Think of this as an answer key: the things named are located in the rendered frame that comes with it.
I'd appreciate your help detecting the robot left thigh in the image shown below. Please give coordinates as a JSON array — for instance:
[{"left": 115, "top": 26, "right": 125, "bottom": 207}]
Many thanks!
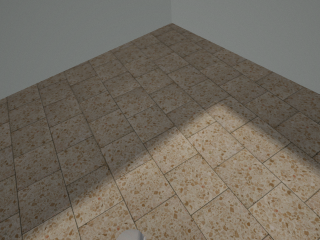
[{"left": 116, "top": 229, "right": 146, "bottom": 240}]

